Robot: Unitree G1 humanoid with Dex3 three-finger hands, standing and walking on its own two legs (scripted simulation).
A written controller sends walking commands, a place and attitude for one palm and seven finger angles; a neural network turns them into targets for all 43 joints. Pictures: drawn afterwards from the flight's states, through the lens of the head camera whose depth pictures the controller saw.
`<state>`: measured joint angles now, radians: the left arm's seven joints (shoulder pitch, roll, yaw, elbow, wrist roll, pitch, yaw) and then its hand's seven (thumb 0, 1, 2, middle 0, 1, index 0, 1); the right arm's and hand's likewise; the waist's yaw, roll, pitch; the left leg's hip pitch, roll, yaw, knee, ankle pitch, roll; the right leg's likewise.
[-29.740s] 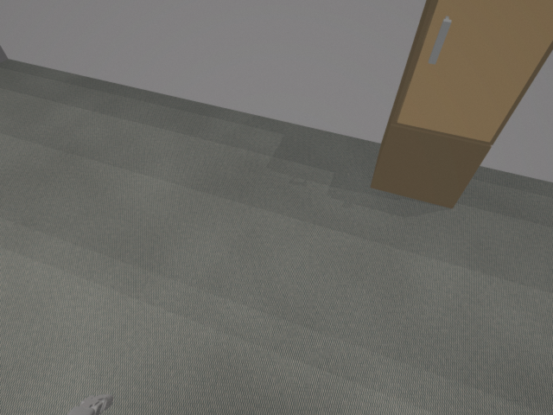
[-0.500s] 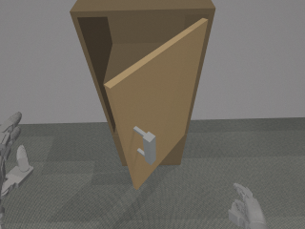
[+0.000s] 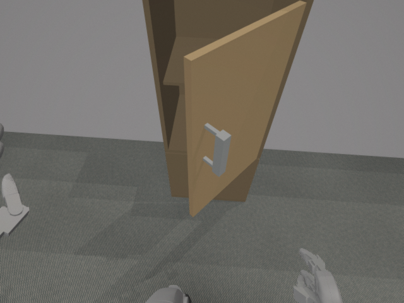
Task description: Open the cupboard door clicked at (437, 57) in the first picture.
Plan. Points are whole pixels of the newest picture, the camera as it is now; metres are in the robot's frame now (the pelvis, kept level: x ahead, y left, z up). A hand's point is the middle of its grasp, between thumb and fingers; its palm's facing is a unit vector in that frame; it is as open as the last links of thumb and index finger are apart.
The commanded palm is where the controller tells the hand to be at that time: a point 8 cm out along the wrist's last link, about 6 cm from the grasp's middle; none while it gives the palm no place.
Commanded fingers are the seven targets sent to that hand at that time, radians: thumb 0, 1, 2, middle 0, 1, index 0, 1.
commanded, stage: step back with the hand held close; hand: left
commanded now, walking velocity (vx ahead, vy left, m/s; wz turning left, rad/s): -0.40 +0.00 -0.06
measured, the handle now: (214, 149) +0.44 +0.02 +0.03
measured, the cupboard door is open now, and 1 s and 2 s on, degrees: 49 49 49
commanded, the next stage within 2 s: stop stepping back and stand still in 0.38 s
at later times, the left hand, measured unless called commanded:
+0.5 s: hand (12, 280) +0.11 +0.22 +0.18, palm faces +0.29 -0.84 -0.46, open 7.4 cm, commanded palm +0.04 +0.27 +0.19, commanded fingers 0.00 0.90 0.90 -0.20 -0.30 -0.20 -0.30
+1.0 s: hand out of the picture +0.02 +0.20 +0.18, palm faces +0.28 -0.84 -0.47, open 7.4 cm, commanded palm -0.01 +0.26 +0.19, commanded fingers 0.00 0.90 0.90 -0.20 -0.30 -0.20 -0.30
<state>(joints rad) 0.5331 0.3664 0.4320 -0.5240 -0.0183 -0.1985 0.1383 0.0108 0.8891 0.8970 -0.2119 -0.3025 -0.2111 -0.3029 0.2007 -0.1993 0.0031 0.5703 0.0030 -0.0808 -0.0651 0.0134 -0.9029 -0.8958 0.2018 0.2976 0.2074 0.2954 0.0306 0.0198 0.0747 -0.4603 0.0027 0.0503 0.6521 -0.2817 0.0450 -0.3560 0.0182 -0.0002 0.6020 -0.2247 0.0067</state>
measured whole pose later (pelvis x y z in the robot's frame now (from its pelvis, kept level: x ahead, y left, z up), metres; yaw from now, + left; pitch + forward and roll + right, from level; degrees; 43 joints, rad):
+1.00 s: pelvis -0.19 -0.02 +0.02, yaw -8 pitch +0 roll +1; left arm 0.65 0.40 0.39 -0.52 -0.03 -0.22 0.12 0.01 0.89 0.90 -0.22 -0.30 -0.21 -0.30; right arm 0.31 -0.21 -0.01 0.66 0.00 -0.11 -0.07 0.01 -0.90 -0.90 0.20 0.30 0.20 0.30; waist 0.00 -0.04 -0.07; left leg -0.47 -0.02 0.01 0.87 -0.29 -0.01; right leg -0.15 0.02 -0.01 0.49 -0.35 -0.06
